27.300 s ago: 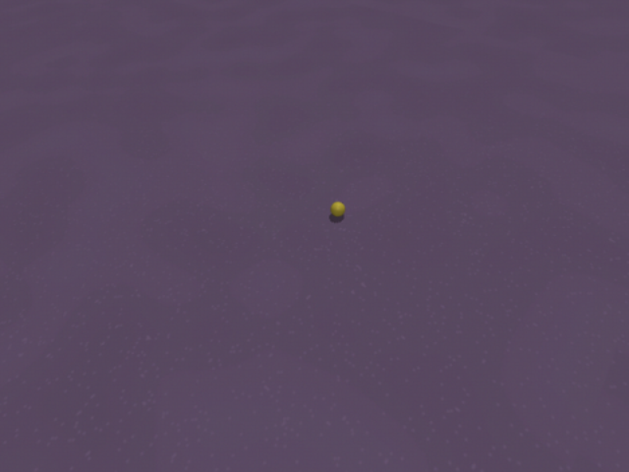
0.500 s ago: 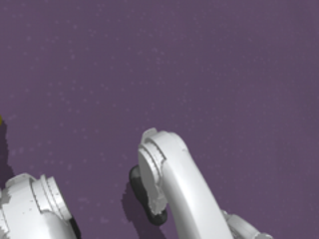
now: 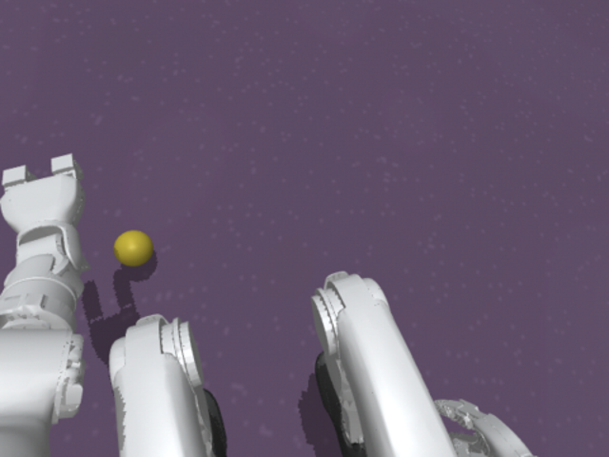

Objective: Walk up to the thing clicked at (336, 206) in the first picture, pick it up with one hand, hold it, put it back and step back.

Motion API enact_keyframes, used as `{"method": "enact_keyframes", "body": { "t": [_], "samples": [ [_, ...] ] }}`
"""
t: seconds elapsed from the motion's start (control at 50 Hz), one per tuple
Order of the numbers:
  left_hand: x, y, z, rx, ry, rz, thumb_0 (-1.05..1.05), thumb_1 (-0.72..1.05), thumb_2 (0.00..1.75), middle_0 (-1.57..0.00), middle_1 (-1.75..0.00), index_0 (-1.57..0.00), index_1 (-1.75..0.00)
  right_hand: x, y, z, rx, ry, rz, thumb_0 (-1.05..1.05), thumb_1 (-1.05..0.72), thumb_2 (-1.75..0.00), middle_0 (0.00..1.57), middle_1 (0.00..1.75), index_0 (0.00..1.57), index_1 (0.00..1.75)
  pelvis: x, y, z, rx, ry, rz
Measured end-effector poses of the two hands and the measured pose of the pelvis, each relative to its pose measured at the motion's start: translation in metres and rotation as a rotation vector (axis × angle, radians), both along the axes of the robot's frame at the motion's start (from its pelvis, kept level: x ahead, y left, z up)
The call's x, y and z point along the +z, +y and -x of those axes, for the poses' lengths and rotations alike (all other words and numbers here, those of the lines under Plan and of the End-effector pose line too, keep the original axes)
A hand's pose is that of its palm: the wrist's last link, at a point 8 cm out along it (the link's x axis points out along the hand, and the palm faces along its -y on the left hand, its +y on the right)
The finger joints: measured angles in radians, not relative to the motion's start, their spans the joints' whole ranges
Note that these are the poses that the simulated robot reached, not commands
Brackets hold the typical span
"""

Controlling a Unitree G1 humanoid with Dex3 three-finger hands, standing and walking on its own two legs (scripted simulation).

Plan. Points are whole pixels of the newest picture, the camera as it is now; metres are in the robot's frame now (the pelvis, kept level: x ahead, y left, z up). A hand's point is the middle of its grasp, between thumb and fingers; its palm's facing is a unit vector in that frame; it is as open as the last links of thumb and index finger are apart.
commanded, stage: withdraw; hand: left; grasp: from above
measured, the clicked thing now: (133, 248) +0.48 +0.23 -0.31
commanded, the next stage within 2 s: home in 0.34 s
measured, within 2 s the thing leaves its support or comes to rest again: neither
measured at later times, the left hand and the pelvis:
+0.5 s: hand (99, 251) +0.45 +0.25 -0.18, palm faces -0.49 -0.06 -0.87, open 13.9 cm; pelvis -0.01 -0.01 +0.00, yaw +2 degrees
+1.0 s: hand (50, 265) +0.39 +0.25 -0.03, palm faces -0.31 -0.60 -0.74, open 8.4 cm; pelvis +0.01 +0.00 +0.10, yaw +4 degrees
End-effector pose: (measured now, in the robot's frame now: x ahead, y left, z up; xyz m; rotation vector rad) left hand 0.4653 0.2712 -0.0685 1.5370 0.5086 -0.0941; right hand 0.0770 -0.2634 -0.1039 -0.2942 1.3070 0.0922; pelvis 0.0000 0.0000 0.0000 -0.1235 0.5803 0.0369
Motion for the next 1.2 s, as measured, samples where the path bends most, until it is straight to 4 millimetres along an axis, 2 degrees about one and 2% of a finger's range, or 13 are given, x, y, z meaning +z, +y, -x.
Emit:
{"method": "enact_keyframes", "body": {
  "t": [0.1, 0.2, 0.3, 0.4, 0.52, 0.58, 0.62, 0.74, 0.8, 0.86, 0.94, 1.04, 1.2],
  "samples": [
    [0.028, -0.016, 0.010, -0.064, 0.086, 0.042, 0.00, -0.54, 1.04, -0.08, -1.01, -0.08, -1.02, 0.013, -0.005, -0.005, -0.011, -0.007, 0.038, 0.00, -0.91, -0.91, 0.20, 0.30, 0.20, 0.29, 0.020, -0.004, 0.007, 0.020, -0.014, -0.025],
    [0.030, -0.034, 0.016, -0.147, 0.127, 0.079, 0.00, -0.53, 1.04, -0.08, -1.01, -0.08, -1.03, 0.033, -0.014, 0.002, -0.016, 0.002, 0.121, 0.00, -0.91, -0.91, 0.20, 0.30, 0.20, 0.29, 0.032, -0.008, 0.013, 0.031, -0.018, -0.033],
    [0.011, -0.040, 0.017, -0.190, 0.136, 0.078, 0.00, -0.53, 1.04, -0.08, -1.01, -0.08, -1.02, 0.043, -0.025, 0.017, -0.021, 0.036, 0.206, 0.00, -0.90, -0.90, 0.20, 0.30, 0.20, 0.29, 0.030, -0.010, 0.014, 0.033, -0.010, -0.035],
    [-0.024, -0.033, 0.016, -0.179, 0.145, 0.071, 0.00, -0.52, 1.03, -0.08, -1.00, -0.08, -1.02, 0.037, -0.030, 0.035, -0.017, 0.084, 0.255, 0.00, -0.90, -0.90, 0.20, 0.30, 0.20, 0.29, 0.015, -0.009, 0.014, 0.028, -0.004, -0.029],
    [-0.062, -0.017, 0.009, -0.139, 0.105, 0.076, 0.00, -0.47, 1.00, -0.12, -0.97, -0.12, -0.98, 0.019, -0.018, 0.054, -0.010, 0.150, 0.248, 0.00, -0.90, -0.90, 0.20, 0.30, 0.20, 0.29, -0.008, -0.005, 0.009, 0.019, -0.004, -0.014],
    [-0.067, -0.009, 0.000, -0.112, 0.044, 0.080, 0.00, -0.42, 0.98, -0.16, -0.90, -0.16, -0.91, 0.009, -0.007, 0.059, -0.016, 0.174, 0.216, 0.00, -0.89, -0.90, 0.20, 0.30, 0.20, 0.29, -0.014, -0.003, 0.006, 0.019, 0.003, -0.006],
    [-0.064, -0.005, -0.006, -0.091, 0.000, 0.087, 0.00, -0.38, 0.97, -0.19, -0.86, -0.18, -0.87, 0.003, 0.000, 0.058, -0.025, 0.182, 0.187, 0.00, -0.89, -0.90, 0.20, 0.30, 0.20, 0.29, -0.016, -0.002, 0.002, 0.020, 0.015, -0.003],
    [-0.026, 0.007, -0.009, 0.048, -0.059, 0.135, 0.00, -0.20, 0.98, -0.24, -0.76, -0.23, -0.78, 0.000, 0.017, 0.037, -0.067, 0.148, 0.095, 0.00, -0.89, -0.90, 0.21, 0.30, 0.21, 0.29, -0.001, 0.001, -0.008, 0.023, 0.051, -0.007],
    [-0.002, 0.010, -0.001, 0.130, -0.030, 0.195, 0.00, -0.08, 0.99, -0.25, -0.72, -0.24, -0.74, 0.008, 0.019, 0.021, -0.083, 0.108, 0.065, 0.00, -0.89, -0.90, 0.21, 0.30, 0.21, 0.29, 0.017, 0.001, -0.010, 0.026, 0.062, -0.009],
    [0.027, 0.009, 0.015, 0.180, -0.010, 0.272, 0.00, 0.09, 1.02, -0.26, -0.67, -0.25, -0.69, 0.025, 0.018, 0.002, -0.094, 0.056, 0.047, 0.00, -0.89, -0.90, 0.21, 0.30, 0.21, 0.29, 0.039, 0.002, -0.012, 0.032, 0.062, -0.014],
    [0.064, 0.006, 0.048, 0.231, 0.022, 0.414, 0.00, 0.35, 1.04, -0.26, -0.59, -0.25, -0.61, 0.057, 0.012, -0.027, -0.090, -0.024, 0.053, 0.00, -0.89, -0.90, 0.21, 0.30, 0.21, 0.29, 0.073, 0.001, -0.011, 0.037, 0.049, -0.024],
    [0.106, 0.003, 0.098, 0.306, 0.024, 0.593, 0.00, 0.65, 1.00, -0.24, -0.46, -0.24, -0.47, 0.107, 0.004, -0.068, -0.059, -0.145, 0.094, 0.00, -0.90, -0.90, 0.21, 0.30, 0.21, 0.29, 0.114, -0.001, -0.009, 0.049, 0.014, -0.033],
    [0.163, 0.002, 0.170, 0.473, -0.011, 0.790, 0.01, 0.85, 0.93, -0.22, -0.34, -0.22, -0.34, 0.189, 0.012, -0.130, -0.013, -0.384, 0.123, 0.00, -0.90, -0.90, 0.20, 0.30, 0.20, 0.29, 0.171, -0.004, -0.007, 0.077, -0.061, -0.041]
  ]
}}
